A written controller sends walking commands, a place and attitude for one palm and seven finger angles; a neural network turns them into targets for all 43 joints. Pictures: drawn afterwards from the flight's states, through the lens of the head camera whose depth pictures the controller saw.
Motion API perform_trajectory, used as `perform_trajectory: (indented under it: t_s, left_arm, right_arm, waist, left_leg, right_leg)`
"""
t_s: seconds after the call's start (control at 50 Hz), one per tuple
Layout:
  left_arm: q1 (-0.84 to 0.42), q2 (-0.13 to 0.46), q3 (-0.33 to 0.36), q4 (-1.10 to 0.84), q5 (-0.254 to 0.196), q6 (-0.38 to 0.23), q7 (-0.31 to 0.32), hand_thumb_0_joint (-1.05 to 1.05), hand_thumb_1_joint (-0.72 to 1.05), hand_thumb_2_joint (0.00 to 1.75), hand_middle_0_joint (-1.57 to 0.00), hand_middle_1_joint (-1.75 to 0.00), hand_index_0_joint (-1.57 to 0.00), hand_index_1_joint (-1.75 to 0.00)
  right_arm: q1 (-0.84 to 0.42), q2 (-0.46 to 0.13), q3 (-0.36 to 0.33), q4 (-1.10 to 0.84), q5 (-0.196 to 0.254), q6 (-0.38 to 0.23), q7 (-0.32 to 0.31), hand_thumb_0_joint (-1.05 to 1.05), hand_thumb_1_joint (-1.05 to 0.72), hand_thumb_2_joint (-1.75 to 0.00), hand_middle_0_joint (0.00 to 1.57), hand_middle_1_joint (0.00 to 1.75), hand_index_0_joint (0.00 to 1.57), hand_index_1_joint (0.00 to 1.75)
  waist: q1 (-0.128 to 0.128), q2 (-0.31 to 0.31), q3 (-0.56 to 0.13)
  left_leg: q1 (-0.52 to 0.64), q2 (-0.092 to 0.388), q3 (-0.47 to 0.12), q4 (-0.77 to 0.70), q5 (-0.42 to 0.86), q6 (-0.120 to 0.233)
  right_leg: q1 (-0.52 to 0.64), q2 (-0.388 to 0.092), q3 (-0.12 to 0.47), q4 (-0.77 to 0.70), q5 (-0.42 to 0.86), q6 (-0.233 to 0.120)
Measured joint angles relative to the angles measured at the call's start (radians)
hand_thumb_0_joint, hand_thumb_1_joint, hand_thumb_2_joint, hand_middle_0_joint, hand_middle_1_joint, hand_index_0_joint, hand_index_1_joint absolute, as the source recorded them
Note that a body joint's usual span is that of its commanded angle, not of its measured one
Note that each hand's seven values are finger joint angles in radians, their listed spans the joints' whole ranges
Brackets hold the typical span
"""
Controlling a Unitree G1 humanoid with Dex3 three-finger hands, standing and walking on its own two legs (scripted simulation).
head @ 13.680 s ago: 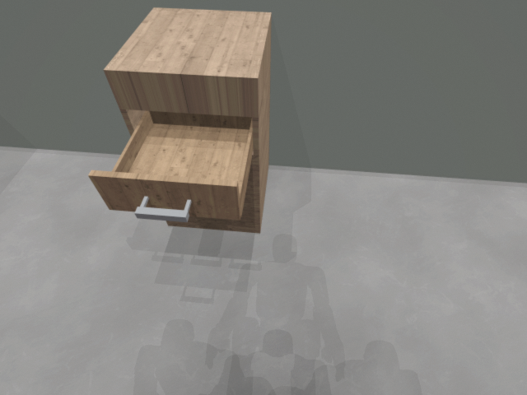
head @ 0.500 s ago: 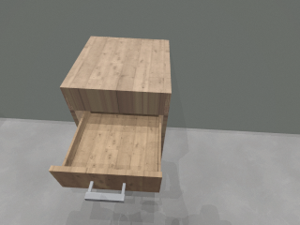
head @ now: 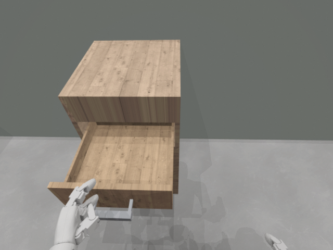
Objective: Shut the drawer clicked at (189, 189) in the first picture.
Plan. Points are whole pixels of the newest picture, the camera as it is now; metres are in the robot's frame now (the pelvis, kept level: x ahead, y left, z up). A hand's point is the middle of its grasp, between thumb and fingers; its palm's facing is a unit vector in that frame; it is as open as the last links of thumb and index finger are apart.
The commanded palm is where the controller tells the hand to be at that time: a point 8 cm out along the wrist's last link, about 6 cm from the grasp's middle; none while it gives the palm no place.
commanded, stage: raise the hand and make a fist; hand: left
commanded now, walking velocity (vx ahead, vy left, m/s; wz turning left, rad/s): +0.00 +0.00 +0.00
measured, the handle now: (111, 208) +0.29 +0.19 -0.18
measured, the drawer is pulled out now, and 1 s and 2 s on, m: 0.28 0.28 0.28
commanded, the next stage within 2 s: bring the fist close to the handle in 1.66 s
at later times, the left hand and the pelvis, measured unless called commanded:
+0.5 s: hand out of the picture +0.15 +0.14 -0.07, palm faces -0.18 -0.98 -0.04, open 4.3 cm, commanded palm +0.10 +0.21 -0.06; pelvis -0.04 -0.05 -0.11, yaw +1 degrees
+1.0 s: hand out of the picture +0.13 +0.17 -0.07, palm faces -0.05 -1.00 -0.01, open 3.1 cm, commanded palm +0.08 +0.22 -0.07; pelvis -0.05 +0.00 -0.12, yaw +0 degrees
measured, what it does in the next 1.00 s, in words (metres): lowers itself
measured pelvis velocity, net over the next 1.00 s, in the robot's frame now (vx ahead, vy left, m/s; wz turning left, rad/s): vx -0.05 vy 0.00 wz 0.00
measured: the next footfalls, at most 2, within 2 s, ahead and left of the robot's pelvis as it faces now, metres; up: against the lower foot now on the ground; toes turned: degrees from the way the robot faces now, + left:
none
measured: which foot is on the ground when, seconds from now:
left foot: down 0.00-1.00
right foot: down 0.00-1.00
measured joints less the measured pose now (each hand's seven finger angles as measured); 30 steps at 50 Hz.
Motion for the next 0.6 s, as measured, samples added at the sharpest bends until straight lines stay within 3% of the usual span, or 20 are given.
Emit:
perform_trajectory:
  t_s: [0.08,0.14,0.2,0.26,0.32,0.38,0.44,0.5,0.56,0.6]
  left_arm:
    - [0.008,-0.059,0.022,-0.046,-0.04,-0.244,-0.193,0.03,0.94,0.9,-0.35,-0.47,-0.34,-0.47]
    - [0.084,-0.064,0.037,-0.029,-0.018,-0.387,-0.317,0.02,0.92,0.9,-0.41,-0.53,-0.4,-0.53]
    - [0.166,-0.028,0.058,-0.02,-0.012,-0.41,-0.341,0.01,0.91,0.9,-0.47,-0.59,-0.47,-0.59]
    - [0.216,0.013,0.11,-0.052,-0.04,-0.42,-0.325,0.02,0.9,0.9,-0.54,-0.66,-0.53,-0.66]
    - [0.215,0.04,0.182,-0.121,-0.1,-0.467,-0.34,0.02,0.9,0.9,-0.6,-0.72,-0.59,-0.72]
    - [0.146,0.054,0.216,-0.171,-0.169,-0.504,-0.423,0.03,0.9,0.9,-0.65,-0.79,-0.65,-0.79]
    - [0.048,0.064,0.194,-0.164,-0.202,-0.442,-0.539,0.02,0.9,0.9,-0.71,-0.85,-0.7,-0.85]
    - [-0.017,0.078,0.164,-0.128,-0.195,-0.276,-0.608,0.02,0.9,0.9,-0.77,-0.92,-0.76,-0.91]
    - [-0.003,0.076,0.169,-0.133,-0.189,-0.146,-0.572,0.02,0.9,0.9,-0.83,-0.98,-0.82,-0.98]
    - [0.041,0.06,0.188,-0.16,-0.191,-0.132,-0.505,0.02,0.9,0.9,-0.87,-1.03,-0.86,-1.02]
  right_arm:
    - [-0.092,0.027,-0.04,-0.122,-0.01,-0.003,0.048,0.02,-0.92,-0.9,0.2,0.3,0.2,0.3]
    - [-0.147,0.036,-0.066,-0.209,-0.013,0.016,0.077,0.01,-0.91,-0.9,0.2,0.3,0.2,0.3]
    - [-0.197,0.029,-0.083,-0.279,-0.009,0.052,0.077,0.01,-0.91,-0.9,0.2,0.3,0.2,0.3]
    - [-0.231,0.024,-0.084,-0.309,-0.009,0.062,0.057,0.01,-0.91,-0.9,0.2,0.3,0.2,0.3]
    - [-0.25,0.037,-0.066,-0.291,-0.009,0.052,0.034,0.01,-0.91,-0.9,0.2,0.3,0.2,0.3]
    - [-0.256,0.061,-0.026,-0.244,-0.002,0.027,0.02,0.01,-0.91,-0.9,0.2,0.3,0.2,0.3]
    - [-0.238,0.09,0.017,-0.207,0.017,0.014,0.01,0.01,-0.9,-0.9,0.2,0.3,0.2,0.3]
    - [-0.197,0.115,0.038,-0.193,0.035,0.03,0.001,0.01,-0.9,-0.9,0.2,0.3,0.2,0.3]
    - [-0.146,0.128,0.022,-0.187,0.039,0.059,-0.002,0.01,-0.9,-0.9,0.21,0.3,0.21,0.3]
    - [-0.112,0.127,-0.007,-0.179,0.037,0.071,-0.001,0.01,-0.9,-0.9,0.21,0.3,0.21,0.3]
  waist:
    - [0.007,-0.071,-0.054]
    - [0.018,-0.111,-0.07]
    - [0.048,-0.125,-0.061]
    - [0.088,-0.112,-0.054]
    - [0.119,-0.077,-0.06]
    - [0.129,-0.036,-0.058]
    - [0.115,-0.006,-0.052]
    - [0.078,0.006,-0.045]
    - [0.041,0.003,-0.044]
    - [0.03,-0.003,-0.048]
  left_leg:
    - [-0.174,0.032,0.018,0.167,-0.068,-0.022]
    - [-0.294,0.05,0.005,0.302,-0.123,-0.041]
    - [-0.405,0.059,-0.017,0.427,-0.168,-0.058]
    - [-0.512,0.064,-0.051,0.534,-0.201,-0.07]
    - [-0.602,0.07,-0.092,0.62,-0.224,-0.079]
    - [-0.663,0.071,-0.122,0.678,-0.235,-0.076]
    - [-0.698,0.072,-0.128,0.7,-0.233,-0.067]
    - [-0.703,0.071,-0.112,0.686,-0.22,-0.065]
    - [-0.682,0.073,-0.089,0.652,-0.208,-0.071]
    - [-0.662,0.075,-0.074,0.631,-0.204,-0.068]
  right_leg:
    - [-0.189,0.025,0.018,0.174,-0.062,-0.024]
    - [-0.306,0.037,0.006,0.303,-0.117,-0.048]
    - [-0.408,0.04,-0.016,0.423,-0.165,-0.071]
    - [-0.498,0.041,-0.049,0.515,-0.202,-0.083]
    - [-0.565,0.045,-0.089,0.576,-0.223,-0.095]
    - [-0.608,0.046,-0.118,0.614,-0.232,-0.102]
    - [-0.639,0.046,-0.124,0.63,-0.227,-0.103]
    - [-0.653,0.044,-0.108,0.624,-0.214,-0.097]
    - [-0.645,0.046,-0.085,0.601,-0.2,-0.088]
    - [-0.632,0.049,-0.071,0.583,-0.191,-0.082]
